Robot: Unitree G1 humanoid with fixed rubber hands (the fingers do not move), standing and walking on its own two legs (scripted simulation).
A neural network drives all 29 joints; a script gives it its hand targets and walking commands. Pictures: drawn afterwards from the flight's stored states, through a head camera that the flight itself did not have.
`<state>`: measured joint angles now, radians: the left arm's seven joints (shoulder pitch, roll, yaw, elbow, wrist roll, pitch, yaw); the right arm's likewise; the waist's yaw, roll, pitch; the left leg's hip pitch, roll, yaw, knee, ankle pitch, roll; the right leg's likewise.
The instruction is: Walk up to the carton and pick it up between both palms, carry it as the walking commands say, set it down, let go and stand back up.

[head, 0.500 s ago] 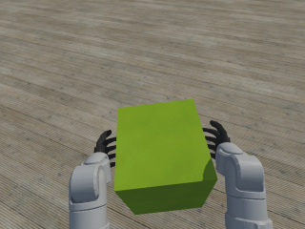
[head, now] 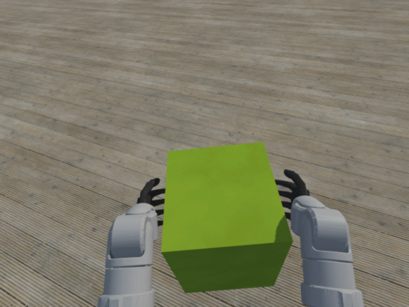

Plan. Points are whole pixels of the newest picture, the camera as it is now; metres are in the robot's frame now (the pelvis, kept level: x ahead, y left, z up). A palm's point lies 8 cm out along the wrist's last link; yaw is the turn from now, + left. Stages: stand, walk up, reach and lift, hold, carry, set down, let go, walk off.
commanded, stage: carry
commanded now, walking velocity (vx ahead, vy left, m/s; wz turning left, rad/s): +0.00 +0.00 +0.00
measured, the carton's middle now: (222, 220) +0.29 -0.01 +0.00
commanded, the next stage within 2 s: hold in 1.54 s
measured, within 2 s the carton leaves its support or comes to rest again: neither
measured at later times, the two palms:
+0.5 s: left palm (143, 230) +0.24 +0.14 +0.07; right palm (303, 228) +0.23 -0.15 +0.06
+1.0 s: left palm (150, 222) +0.26 +0.13 +0.06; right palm (305, 219) +0.25 -0.16 +0.06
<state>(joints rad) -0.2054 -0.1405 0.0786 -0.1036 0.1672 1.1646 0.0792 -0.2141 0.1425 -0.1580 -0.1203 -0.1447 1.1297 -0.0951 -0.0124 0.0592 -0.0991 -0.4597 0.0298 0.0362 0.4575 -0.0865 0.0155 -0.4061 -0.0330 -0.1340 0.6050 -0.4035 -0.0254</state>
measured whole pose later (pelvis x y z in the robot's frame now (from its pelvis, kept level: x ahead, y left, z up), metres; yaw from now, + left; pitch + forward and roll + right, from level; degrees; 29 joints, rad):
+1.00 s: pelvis -0.01 +0.00 +0.00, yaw -2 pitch +1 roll +0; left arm -0.13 -0.13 0.06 -0.08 0.13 0.98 0.09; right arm -0.11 0.13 -0.11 -0.12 -0.11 0.94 -0.12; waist 0.01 0.01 -0.09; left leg -0.22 -0.02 0.06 0.55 -0.34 0.04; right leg -0.37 -0.02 -0.07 0.53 -0.18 -0.02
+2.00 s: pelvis -0.04 -0.01 +0.01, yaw -2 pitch -10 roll +0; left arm -0.30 -0.16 0.24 0.35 0.25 0.73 0.03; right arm -0.31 0.16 -0.22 0.31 -0.26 0.73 -0.08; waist 0.03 0.02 0.02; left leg -0.01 -0.06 -0.07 0.47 -0.28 0.03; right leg -0.14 0.04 0.06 0.42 -0.12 -0.01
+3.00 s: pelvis -0.02 +0.02 -0.02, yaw +3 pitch +15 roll -1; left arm -0.39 -0.19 0.26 0.67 0.23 0.19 0.10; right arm -0.31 0.14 -0.42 0.54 -0.25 0.23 -0.01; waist -0.08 0.06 -0.05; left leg -0.64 -0.14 -0.10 0.73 -0.35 0.07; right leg -0.72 0.02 0.11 0.66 -0.21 0.04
